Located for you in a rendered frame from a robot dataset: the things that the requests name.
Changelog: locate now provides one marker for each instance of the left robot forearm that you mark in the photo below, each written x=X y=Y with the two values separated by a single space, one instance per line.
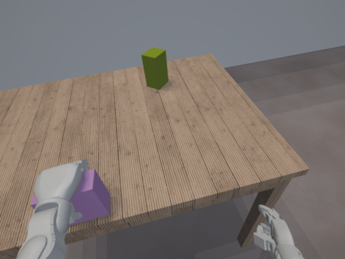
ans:
x=46 y=230

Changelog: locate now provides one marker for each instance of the table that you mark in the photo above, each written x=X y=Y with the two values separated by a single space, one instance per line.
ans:
x=196 y=142

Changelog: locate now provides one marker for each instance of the sponge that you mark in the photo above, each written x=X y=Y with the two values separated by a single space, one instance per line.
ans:
x=92 y=198

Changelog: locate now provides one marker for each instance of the right robot hand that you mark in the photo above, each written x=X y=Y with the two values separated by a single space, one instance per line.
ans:
x=268 y=237

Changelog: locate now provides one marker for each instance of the right robot forearm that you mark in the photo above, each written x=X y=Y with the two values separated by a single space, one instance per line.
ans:
x=287 y=251

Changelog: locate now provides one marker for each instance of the left robot hand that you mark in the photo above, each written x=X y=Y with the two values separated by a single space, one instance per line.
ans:
x=61 y=182

